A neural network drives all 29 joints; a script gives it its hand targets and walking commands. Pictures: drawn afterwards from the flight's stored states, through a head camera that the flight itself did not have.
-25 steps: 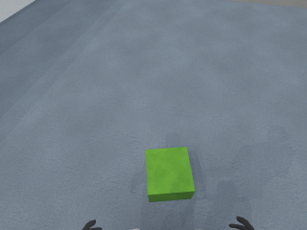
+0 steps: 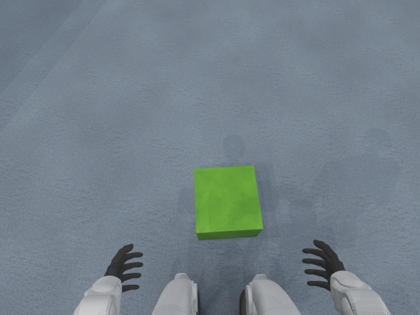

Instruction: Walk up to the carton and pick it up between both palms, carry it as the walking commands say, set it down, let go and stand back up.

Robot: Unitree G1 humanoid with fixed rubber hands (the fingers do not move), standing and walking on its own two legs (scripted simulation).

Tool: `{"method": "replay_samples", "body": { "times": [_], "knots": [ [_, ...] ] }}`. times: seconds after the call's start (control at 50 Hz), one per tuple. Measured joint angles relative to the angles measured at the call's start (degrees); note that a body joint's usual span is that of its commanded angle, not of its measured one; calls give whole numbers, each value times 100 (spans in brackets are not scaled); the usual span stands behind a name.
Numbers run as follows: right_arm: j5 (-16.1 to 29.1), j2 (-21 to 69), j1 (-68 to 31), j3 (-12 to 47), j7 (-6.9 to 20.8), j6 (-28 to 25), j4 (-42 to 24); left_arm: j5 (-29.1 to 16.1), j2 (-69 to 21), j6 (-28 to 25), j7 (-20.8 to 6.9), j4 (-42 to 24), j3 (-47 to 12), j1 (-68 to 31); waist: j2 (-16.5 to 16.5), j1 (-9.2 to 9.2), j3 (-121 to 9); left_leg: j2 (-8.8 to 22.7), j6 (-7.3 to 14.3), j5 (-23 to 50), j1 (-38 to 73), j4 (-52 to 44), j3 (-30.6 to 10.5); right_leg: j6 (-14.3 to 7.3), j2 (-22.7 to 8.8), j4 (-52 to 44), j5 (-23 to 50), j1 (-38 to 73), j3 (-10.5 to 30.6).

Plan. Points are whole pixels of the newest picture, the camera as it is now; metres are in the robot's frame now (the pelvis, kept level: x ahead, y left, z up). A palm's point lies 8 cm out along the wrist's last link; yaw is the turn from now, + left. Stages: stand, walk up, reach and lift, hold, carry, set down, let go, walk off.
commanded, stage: reach and lift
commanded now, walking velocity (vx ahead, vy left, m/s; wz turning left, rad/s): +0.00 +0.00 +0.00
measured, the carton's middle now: (225, 203) +0.49 -0.04 -0.64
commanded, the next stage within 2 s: none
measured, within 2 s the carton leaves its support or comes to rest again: neither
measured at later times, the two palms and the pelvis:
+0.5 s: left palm (128, 223) +0.30 +0.21 -0.13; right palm (316, 218) +0.30 -0.21 -0.13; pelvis -0.06 -0.01 -0.04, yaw +0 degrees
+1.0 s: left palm (141, 167) +0.45 +0.20 -0.16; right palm (304, 162) +0.45 -0.22 -0.15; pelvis -0.05 +0.00 -0.06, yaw -1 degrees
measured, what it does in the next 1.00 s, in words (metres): lowers itself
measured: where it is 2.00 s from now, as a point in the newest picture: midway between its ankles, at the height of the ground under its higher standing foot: outside the picture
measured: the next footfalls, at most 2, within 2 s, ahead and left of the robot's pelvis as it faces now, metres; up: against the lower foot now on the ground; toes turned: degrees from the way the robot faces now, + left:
none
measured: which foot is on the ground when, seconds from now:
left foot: down 0.00-1.00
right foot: down 0.00-1.00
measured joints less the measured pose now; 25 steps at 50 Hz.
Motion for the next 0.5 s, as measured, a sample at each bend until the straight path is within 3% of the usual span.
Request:
{"method": "replay_samples", "body": {
  "times": [0.22,0.36,0.5],
  "knots": [
    [239,-137,-1163,-128,-99,202,149,-246,195,114,-74,482,237,-1343,14,33,388,56,-21,-11,-515,612,57,-53,37,723,-43,-599,59],
    [223,-147,-2566,-365,-240,225,781,-195,316,85,-127,1046,462,-2627,-29,69,683,93,-54,115,-910,786,16,-87,69,899,79,-993,20],
    [181,-170,-3723,-652,-349,-74,1427,-180,422,-164,-70,1535,625,-3711,-12,62,691,88,-80,237,-1597,917,-86,-106,61,991,189,-1627,-82]
  ]
}}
